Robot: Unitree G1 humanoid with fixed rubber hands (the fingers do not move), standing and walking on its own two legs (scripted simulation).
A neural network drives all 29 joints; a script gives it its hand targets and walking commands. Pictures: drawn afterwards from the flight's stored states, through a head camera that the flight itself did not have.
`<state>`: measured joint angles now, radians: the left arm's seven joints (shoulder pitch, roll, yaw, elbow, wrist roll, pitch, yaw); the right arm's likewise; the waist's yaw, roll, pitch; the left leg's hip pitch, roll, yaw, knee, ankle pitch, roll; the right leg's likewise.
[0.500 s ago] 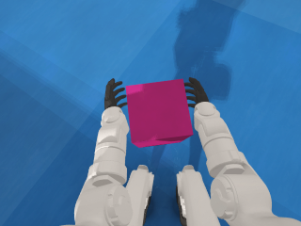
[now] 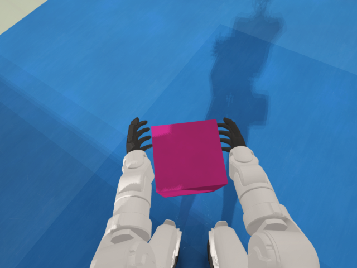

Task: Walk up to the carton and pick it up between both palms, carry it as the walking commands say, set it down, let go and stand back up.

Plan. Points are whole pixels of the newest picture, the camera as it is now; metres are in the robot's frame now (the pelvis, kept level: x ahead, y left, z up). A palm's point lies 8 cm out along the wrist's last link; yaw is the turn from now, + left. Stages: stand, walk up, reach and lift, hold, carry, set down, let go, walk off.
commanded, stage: reach and lift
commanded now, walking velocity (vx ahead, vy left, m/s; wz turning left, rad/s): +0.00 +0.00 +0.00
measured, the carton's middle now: (186, 164) +0.38 +0.03 -0.13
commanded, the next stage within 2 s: none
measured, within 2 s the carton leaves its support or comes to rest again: neither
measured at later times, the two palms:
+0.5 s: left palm (126, 142) +0.36 +0.15 +0.05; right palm (243, 143) +0.38 -0.09 +0.02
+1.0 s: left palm (109, 129) +0.35 +0.15 +0.12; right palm (247, 131) +0.37 -0.08 +0.10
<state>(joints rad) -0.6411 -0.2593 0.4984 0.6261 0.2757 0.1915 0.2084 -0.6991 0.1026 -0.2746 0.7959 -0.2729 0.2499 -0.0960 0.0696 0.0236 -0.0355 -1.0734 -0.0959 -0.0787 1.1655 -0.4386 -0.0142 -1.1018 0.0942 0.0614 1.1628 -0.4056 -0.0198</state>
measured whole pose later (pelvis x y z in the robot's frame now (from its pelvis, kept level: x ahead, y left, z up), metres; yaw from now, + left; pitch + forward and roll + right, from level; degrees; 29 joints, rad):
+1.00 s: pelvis +0.03 +0.00 +0.09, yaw +0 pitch +0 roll +1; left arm -0.49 -0.23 0.39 0.61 0.30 0.39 0.18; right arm -0.48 0.18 -0.23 0.69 -0.29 0.45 -0.14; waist 0.09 0.03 0.00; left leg -0.32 -0.07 -0.11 0.58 -0.26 0.00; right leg -0.35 0.07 0.09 0.60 -0.24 -0.03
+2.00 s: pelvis +0.02 +0.00 +0.10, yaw +1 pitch -9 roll +0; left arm -0.59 -0.25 0.47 0.66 0.39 0.58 0.17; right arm -0.60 0.21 -0.36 0.67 -0.37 0.68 -0.12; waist 0.00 0.04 0.02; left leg -0.13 -0.07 -0.12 0.52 -0.23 0.00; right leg -0.16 0.07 0.08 0.52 -0.21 -0.02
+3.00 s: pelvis +0.02 +0.00 +0.10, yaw +0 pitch -10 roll +1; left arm -0.51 -0.24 0.39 0.59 0.35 0.64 0.13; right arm -0.49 0.23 -0.31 0.56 -0.36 0.72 -0.13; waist 0.01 0.02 0.00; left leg -0.12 -0.07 -0.11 0.52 -0.23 0.01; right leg -0.15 0.06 0.09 0.53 -0.21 -0.02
